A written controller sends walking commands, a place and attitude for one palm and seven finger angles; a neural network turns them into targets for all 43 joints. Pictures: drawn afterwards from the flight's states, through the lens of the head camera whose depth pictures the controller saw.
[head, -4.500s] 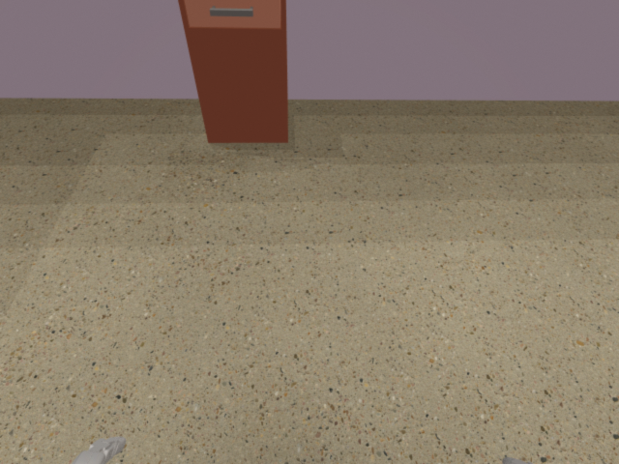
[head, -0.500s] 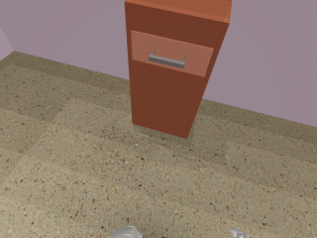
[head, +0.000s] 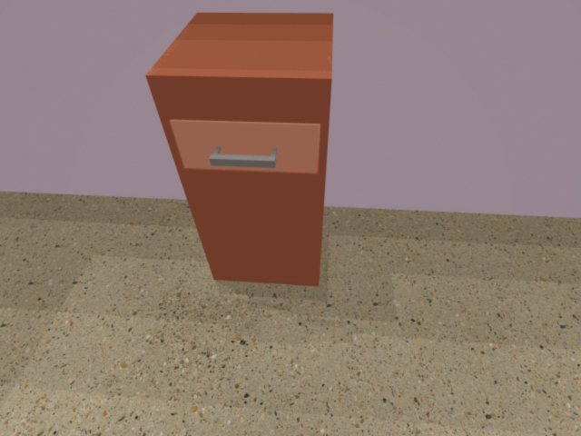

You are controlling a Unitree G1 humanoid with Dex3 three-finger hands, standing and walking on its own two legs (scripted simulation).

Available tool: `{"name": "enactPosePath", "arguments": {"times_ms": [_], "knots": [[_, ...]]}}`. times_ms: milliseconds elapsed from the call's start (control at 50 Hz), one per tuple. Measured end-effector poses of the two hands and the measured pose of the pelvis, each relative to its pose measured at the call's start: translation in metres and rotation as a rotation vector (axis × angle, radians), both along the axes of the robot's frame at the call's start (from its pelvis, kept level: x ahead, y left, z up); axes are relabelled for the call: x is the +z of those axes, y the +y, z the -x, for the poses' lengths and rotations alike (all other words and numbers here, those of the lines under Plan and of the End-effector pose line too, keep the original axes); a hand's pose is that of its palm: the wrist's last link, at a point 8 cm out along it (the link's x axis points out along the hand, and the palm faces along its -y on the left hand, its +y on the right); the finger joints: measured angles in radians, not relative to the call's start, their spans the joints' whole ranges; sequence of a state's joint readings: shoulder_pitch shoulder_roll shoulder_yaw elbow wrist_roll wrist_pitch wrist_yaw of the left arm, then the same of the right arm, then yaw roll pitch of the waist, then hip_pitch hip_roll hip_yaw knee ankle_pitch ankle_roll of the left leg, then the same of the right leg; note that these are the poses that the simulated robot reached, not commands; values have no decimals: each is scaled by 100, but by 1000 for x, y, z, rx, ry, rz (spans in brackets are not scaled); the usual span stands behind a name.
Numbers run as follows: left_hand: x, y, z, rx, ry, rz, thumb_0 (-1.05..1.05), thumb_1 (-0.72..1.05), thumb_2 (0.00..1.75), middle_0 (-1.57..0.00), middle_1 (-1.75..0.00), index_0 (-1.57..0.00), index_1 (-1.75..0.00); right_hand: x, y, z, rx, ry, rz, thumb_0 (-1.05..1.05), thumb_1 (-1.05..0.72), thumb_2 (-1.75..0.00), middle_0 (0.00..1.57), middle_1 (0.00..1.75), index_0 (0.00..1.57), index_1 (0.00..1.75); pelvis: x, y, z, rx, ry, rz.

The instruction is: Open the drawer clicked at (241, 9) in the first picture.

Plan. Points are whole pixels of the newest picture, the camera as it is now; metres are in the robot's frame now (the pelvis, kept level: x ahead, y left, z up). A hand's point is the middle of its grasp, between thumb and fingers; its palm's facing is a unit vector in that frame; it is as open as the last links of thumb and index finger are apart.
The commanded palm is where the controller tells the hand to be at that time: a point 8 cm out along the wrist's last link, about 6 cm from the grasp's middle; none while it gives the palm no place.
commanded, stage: take the last steps up to it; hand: left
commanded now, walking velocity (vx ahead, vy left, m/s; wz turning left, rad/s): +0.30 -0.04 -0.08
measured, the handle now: (244, 155) +0.80 +0.15 -0.09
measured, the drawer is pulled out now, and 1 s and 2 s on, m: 0.00 0.00 0.00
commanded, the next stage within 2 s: come to a stop and stand still in 0.76 s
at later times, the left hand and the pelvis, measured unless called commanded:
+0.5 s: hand out of the picture +0.14 +0.19 -0.17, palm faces +0.00 -0.99 -0.17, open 7.4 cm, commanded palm none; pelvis +0.12 +0.01 +0.01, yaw -3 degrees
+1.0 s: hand (240, 371) +0.26 +0.11 -0.16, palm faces +0.03 -0.98 -0.19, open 7.3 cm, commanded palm none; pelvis +0.27 -0.06 +0.01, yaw -2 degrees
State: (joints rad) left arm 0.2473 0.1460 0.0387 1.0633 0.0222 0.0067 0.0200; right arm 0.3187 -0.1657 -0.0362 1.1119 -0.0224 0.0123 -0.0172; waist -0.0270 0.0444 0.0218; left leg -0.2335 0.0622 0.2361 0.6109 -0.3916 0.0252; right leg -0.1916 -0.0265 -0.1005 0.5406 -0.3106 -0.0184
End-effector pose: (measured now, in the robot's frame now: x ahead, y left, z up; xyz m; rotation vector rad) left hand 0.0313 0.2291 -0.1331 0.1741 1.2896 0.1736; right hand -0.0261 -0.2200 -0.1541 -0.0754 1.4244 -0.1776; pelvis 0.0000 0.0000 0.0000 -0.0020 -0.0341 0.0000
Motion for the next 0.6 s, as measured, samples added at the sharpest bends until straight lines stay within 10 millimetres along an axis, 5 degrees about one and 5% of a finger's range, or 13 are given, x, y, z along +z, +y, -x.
{"name": "enactPosePath", "arguments": {"times_ms": [60,140,260,340,420,600], "knots": [[2,-7,9,23,21,8,0,92,90,-20,-30,-20,-30,6,-4,5,-4,50,-11,0,-91,-90,20,30,20,30,5,-5,-9,-8,10,-1],[1,-14,25,42,100,33,0,91,90,-20,-30,-20,-30,15,-9,-13,-4,37,4,1,-91,-90,20,30,20,30,9,-6,-22,-11,20,-1],[-8,-11,37,81,201,85,0,91,90,-20,-30,-20,-30,19,-3,-72,34,-44,41,1,-91,-90,20,30,20,30,5,7,-50,-10,25,7],[-22,0,26,78,255,107,0,91,90,-21,-30,-20,-30,14,8,-111,33,-125,68,0,-91,-90,20,30,20,30,-6,20,-73,-34,20,0],[-16,10,-25,18,220,88,0,91,90,-20,-30,-20,-30,19,17,-121,-12,-143,61,0,-91,-90,20,30,20,30,1,21,-94,-55,15,-11],[10,4,-188,-63,-54,-2,1,93,90,-20,-30,-20,-30,7,18,-111,-68,42,-43,0,-91,-90,21,30,20,30,5,-6,-149,-54,16,-33]]}}
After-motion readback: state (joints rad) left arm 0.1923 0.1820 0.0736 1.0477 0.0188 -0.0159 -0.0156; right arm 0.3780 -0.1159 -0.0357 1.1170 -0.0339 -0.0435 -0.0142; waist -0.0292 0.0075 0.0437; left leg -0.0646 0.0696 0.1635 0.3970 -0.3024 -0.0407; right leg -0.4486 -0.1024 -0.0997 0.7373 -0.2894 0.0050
